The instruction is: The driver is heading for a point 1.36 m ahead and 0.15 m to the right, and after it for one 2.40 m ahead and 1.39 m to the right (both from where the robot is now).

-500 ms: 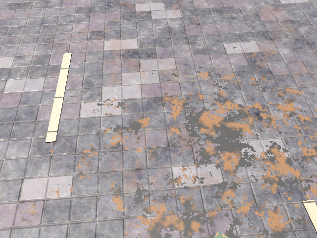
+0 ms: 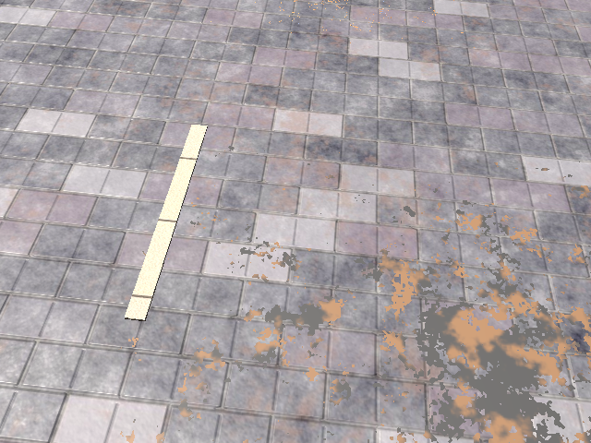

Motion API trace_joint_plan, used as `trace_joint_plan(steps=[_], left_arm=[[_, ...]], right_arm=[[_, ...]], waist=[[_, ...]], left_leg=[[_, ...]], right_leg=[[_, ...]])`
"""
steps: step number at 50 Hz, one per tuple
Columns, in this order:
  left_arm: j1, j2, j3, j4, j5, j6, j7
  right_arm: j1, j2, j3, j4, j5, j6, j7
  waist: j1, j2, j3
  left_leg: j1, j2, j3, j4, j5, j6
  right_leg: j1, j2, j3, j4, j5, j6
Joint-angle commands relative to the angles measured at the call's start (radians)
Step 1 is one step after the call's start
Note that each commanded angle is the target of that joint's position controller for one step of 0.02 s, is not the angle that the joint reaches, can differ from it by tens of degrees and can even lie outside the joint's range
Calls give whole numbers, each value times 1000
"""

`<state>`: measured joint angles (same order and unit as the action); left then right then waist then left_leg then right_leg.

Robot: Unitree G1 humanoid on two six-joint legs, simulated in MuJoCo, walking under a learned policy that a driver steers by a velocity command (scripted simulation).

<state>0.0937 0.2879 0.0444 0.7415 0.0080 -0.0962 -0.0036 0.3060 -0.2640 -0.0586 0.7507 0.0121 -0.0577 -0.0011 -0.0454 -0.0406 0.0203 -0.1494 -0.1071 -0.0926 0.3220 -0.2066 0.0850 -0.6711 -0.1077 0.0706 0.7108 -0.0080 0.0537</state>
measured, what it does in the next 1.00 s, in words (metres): walks ahead: right foot, then left foot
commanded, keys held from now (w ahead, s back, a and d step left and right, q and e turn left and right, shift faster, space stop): w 0.72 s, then w+e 0.28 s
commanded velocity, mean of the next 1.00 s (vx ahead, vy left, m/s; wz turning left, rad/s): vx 0.50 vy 0.00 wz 0.00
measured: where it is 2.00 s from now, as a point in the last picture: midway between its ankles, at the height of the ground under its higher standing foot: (327, 205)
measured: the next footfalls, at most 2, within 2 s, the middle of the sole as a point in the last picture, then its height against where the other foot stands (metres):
right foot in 0.18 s outside the picture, level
left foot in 0.70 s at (238, 403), level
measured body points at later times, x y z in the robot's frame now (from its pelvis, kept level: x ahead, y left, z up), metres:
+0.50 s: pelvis +0.28 -0.06 +0.00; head +0.30 -0.07 +0.45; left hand +0.29 +0.22 -0.12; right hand +0.47 -0.30 -0.10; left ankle +0.43 +0.13 -0.68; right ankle +0.24 -0.15 -0.75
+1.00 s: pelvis +0.55 +0.01 +0.00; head +0.57 +0.02 +0.45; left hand +0.70 +0.28 -0.11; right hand +0.59 -0.27 -0.12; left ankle +0.52 +0.10 -0.75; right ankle +0.68 -0.17 -0.67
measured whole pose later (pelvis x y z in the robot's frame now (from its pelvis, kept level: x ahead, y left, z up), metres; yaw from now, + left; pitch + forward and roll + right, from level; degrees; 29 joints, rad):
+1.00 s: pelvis +0.55 +0.01 +0.00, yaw -4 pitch +1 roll +2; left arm 0.20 0.30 0.07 0.80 -0.02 -0.04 0.00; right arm 0.32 -0.25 -0.06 0.83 -0.02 -0.10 0.01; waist -0.04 -0.05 0.01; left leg -0.08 -0.04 0.14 0.25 -0.20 0.05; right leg -0.72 -0.10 0.09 0.94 -0.06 0.01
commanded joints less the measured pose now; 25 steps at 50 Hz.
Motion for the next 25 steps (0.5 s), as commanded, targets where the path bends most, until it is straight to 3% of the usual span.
trace_joint_plan(steps=[1,3,6,7,8,9,10,11,12,13,14,16,18,21,25], left_arm=[[-99,54,8,-80,-13,-17,-9],[-129,71,12,-97,-14,-25,-18],[-94,96,23,-100,-12,-35,-28],[-37,107,30,-87,-11,-38,-27],[72,137,47,-55,-6,-41,-23],[230,187,61,-32,7,-42,-18],[346,272,87,-3,12,-31,-18],[378,200,69,14,-17,-25,-26],[311,145,52,3,-24,-20,-22],[243,125,42,-13,-13,-11,-19],[194,104,33,-17,-4,-7,-21],[154,81,22,-19,4,-13,-23],[162,98,27,-7,-5,-19,-21],[190,131,37,15,-10,-15,-11],[248,145,40,46,-23,0,-3]], right_arm=[[48,-166,-41,-33,3,-11,-6],[69,-167,-42,-19,6,-7,-5],[69,-176,-46,-8,2,3,-10],[50,-177,-46,-10,2,7,-11],[37,-160,-39,-16,-1,9,-10],[30,-124,-21,-37,-13,9,-10],[171,-53,0,-43,0,-10,-9],[155,-91,-1,-37,6,-23,-4],[55,-159,-19,-54,22,-27,1],[-25,-156,-16,-74,17,-28,2],[-64,-145,-18,-84,2,-28,2],[-27,-118,-21,-72,-4,-17,2],[-13,-91,-15,-67,-6,-9,-1],[-98,-72,-7,-92,-13,-13,-3],[-226,-44,4,-118,-5,-25,10]], waist=[[-37,128,-21],[-45,128,-5],[-14,149,-1],[22,155,-21],[76,137,-91],[141,72,-230],[117,-187,-368],[137,-238,-370],[145,-127,-207],[129,-41,-119],[104,-8,-44],[53,-52,-26],[41,-58,-30],[58,-23,-20],[108,-22,2]], left_leg=[[-55,230,-111,-93,192,139],[28,269,-151,-52,191,135],[123,317,-199,14,281,111],[128,304,-188,68,391,95],[112,251,-149,195,517,72],[-13,190,-94,440,412,36],[-388,31,1,823,5,-49],[-568,27,-65,943,-371,-54],[-653,91,-69,1004,-306,-46],[-643,142,-24,975,-217,-41],[-618,173,-5,904,-160,-42],[-517,213,2,816,-95,-51],[-506,221,24,757,-56,-69],[-543,231,38,589,83,-95],[-483,198,73,344,270,-98]], right_leg=[[135,53,-50,-125,139,-5],[97,56,-39,-172,88,-31],[115,68,-42,-215,-30,-79],[193,87,-64,-242,-48,-100],[353,98,-77,-258,-22,-129],[614,-29,52,-217,28,-193],[989,-239,465,-260,-123,-360],[1029,-285,698,-398,-349,-379],[910,-259,582,-415,-460,-330],[767,-218,456,-433,-420,-298],[637,-178,371,-467,-332,-291],[517,-122,265,-514,-188,-278],[491,-107,188,-542,-66,-292],[513,-98,106,-563,66,-292],[535,-62,20,-561,73,-255]])
Keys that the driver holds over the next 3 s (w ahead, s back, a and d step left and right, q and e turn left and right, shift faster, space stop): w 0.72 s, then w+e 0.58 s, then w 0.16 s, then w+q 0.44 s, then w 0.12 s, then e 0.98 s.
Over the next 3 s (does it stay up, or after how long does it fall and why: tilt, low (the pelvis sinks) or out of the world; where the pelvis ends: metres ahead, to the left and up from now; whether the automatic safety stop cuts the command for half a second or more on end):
stays up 1.35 -0.12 -0.01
